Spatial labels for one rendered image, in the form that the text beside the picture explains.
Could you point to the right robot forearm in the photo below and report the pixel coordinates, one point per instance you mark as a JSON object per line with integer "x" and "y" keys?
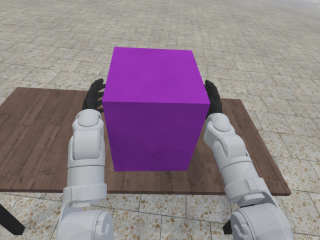
{"x": 243, "y": 186}

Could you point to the left robot forearm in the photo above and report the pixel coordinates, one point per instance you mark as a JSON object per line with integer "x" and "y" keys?
{"x": 86, "y": 160}

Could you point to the carton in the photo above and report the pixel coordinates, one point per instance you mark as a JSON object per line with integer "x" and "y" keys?
{"x": 155, "y": 105}

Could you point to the robot right hand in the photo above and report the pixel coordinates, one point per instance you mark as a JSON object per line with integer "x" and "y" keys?
{"x": 214, "y": 98}

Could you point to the table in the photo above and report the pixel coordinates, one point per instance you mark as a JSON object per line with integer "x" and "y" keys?
{"x": 36, "y": 128}

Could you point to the robot left upper arm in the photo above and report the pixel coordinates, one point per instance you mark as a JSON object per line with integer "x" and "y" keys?
{"x": 86, "y": 225}

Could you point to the robot left hand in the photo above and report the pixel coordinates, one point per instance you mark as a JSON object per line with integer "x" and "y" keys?
{"x": 91, "y": 100}

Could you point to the robot right upper arm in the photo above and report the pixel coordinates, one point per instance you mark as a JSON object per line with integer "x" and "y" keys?
{"x": 260, "y": 222}

